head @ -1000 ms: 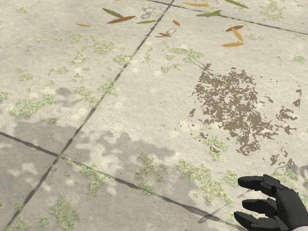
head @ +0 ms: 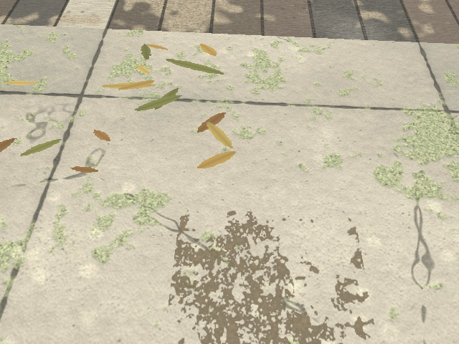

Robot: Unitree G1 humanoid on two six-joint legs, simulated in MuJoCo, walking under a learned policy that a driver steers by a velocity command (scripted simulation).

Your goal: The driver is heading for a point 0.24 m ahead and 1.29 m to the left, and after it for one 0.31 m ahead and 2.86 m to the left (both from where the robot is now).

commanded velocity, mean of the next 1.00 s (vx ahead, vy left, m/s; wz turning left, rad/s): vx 0.05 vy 0.00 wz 0.95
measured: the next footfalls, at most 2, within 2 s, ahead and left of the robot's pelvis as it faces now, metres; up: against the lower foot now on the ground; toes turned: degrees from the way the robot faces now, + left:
right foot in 0.48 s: +0.17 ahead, -0.09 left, +0.00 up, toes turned +36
left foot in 0.94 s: -0.01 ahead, +0.06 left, +0.00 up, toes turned +58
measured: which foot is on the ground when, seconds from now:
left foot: down 0.00-0.50, up 0.52-0.92, down 0.94-1.00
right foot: down 0.00-0.00, up 0.02-0.46, down 0.48-0.94, up 0.96-1.00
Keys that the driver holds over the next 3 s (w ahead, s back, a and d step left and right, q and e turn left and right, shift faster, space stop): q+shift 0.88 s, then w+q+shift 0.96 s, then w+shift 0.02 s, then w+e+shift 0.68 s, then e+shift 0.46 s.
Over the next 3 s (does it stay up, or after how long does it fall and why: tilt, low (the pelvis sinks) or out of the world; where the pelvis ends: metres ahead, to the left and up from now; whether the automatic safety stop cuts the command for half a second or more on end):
stays up -0.02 1.47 0.02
